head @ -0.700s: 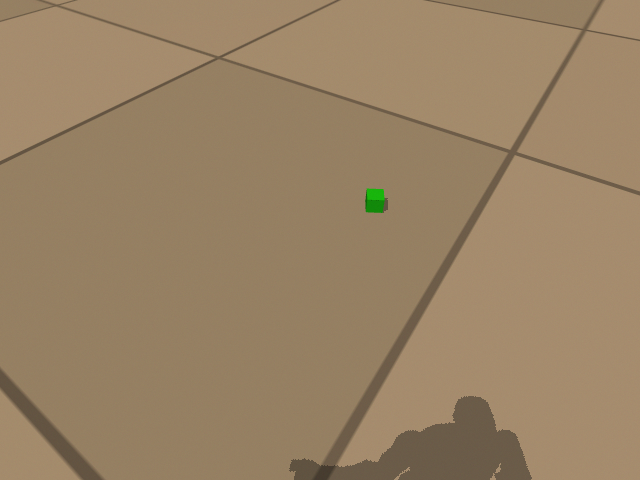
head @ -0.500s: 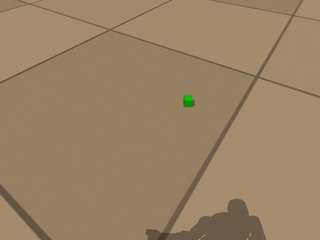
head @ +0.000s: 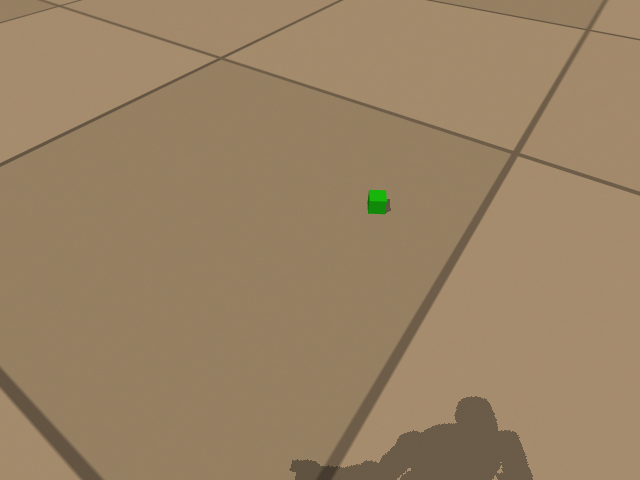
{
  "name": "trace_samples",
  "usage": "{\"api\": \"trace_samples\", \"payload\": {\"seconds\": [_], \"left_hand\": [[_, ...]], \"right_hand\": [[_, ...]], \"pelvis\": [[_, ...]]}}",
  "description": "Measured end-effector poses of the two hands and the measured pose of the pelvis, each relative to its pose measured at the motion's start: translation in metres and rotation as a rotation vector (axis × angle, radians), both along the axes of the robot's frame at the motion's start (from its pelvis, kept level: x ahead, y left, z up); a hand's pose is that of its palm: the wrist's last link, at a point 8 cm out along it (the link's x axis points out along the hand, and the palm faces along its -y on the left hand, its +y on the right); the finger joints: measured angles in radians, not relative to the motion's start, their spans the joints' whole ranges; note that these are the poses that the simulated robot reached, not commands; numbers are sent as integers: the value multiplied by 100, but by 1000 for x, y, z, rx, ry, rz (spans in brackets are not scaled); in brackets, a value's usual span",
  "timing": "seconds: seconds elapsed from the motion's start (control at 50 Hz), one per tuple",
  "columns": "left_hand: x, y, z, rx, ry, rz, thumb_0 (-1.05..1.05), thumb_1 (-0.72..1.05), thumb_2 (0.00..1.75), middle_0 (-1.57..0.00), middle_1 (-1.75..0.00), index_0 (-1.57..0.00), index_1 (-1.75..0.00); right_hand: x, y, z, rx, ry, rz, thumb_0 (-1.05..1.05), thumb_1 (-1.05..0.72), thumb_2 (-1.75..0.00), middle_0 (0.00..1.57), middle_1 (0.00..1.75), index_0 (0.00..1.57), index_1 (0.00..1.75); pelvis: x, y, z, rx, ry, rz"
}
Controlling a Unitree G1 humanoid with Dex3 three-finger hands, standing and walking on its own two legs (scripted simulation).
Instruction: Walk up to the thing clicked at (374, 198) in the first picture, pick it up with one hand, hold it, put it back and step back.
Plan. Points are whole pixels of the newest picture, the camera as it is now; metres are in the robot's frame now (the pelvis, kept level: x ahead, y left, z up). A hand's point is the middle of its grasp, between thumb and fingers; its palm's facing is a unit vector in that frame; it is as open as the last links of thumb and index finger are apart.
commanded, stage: stand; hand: left
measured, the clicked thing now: (376, 202) +1.42 -0.25 -0.74
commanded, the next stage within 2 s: walk up in 0.42 s
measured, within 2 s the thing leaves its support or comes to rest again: neither
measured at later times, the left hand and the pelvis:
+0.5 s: hand out of the picture +0.08 +0.25 -0.16, palm faces -0.06 -0.94 -0.33, open 7.4 cm; pelvis +0.01 +0.00 +0.00, yaw -3 degrees
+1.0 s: hand (231, 433) +0.24 +0.15 -0.15, palm faces -0.20 -0.92 -0.34, open 7.4 cm; pelvis +0.15 -0.10 -0.01, yaw -13 degrees
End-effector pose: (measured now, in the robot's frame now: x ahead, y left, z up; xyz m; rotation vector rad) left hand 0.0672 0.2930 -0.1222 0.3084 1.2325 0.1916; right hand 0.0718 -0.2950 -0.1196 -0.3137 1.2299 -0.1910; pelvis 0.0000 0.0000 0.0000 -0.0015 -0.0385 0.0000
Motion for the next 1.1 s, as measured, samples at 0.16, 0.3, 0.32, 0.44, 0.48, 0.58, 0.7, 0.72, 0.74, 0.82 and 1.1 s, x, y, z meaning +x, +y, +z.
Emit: {"api": "trace_samples", "payload": {"seconds": [0.16, 0.3, 0.32, 0.44, 0.48, 0.58, 0.7, 0.72, 0.74, 0.82, 1.1], "left_hand": [[1, 0, 1, 2, -3, 1, 0, 90, 90, -20, -30, -20, -30], [2, 1, 2, 5, -4, 2, 0, 90, 90, -20, -30, -20, -30], [1, 1, 2, 5, -5, 2, 0, 90, 90, -20, -30, -20, -30], [1, 2, 2, 1, -5, 4, 0, 90, 90, -20, -30, -20, -30], [3, 4, 2, -5, 2, -16, 0, 90, 90, -20, -30, -20, -30], [26, 5, 10, 14, 20, -84, 1, 90, 90, -20, -30, -20, -30], [79, -16, 19, 54, -7, -157, 1, 90, 90, -20, -30, -20, -30], [89, -22, 19, 67, -17, -168, 1, 90, 90, -20, -30, -20, -30], [99, -28, 16, 81, -33, -176, 1, 90, 90, -20, -30, -20, -30], [123, -55, 13, 87, -97, -165, 0, 90, 90, -20, -30, -20, -30], [228, -95, -8, -21, -46, -241, 1, 90, 90, -21, -30, -21, -30]], "right_hand": [[1, 0, 0, 0, -1, 0, 0, -90, -90, 20, 30, 20, 30], [1, 0, 0, 1, -3, 0, 0, -90, -90, 20, 30, 20, 30], [1, 0, 0, 1, -3, 1, 0, -90, -90, 20, 30, 20, 30], [1, -1, 0, 4, -9, 1, 0, -90, -90, 20, 30, 20, 30], [1, -6, 2, 7, -53, -16, 0, -90, -90, 20, 30, 20, 30], [-15, -40, 10, -33, -100, -81, 0, -90, -90, 20, 30, 20, 30], [-27, -99, 2, -73, -54, -151, 0, -90, -90, 20, 30, 20, 30], [-25, -109, -3, -76, -50, -162, 0, -90, -90, 20, 30, 20, 30], [-22, -120, -9, -81, -46, -168, 0, -90, -90, 20, 30, 20, 30], [3, -141, -19, -76, -21, -175, 0, -91, -90, 20, 30, 20, 30], [128, -137, 14, -57, -115, -152, 0, -90, -90, 20, 30, 20, 30]], "pelvis": [[1, 0, 0, 1, 0, 1], [1, 0, 0, 1, -1, 1], [1, 0, 0, 1, -1, 1], [2, -1, 0, 2, 2, -4], [4, -2, -2, 9, 7, -33], [16, -17, -4, 19, 12, -85], [48, -50, -14, 29, -7, -150], [56, -59, -19, 31, -10, -159], [63, -67, -25, 28, -12, -164], [85, -88, -31, -8, -20, -178], [201, -102, -20, -33, 4, -244]]}}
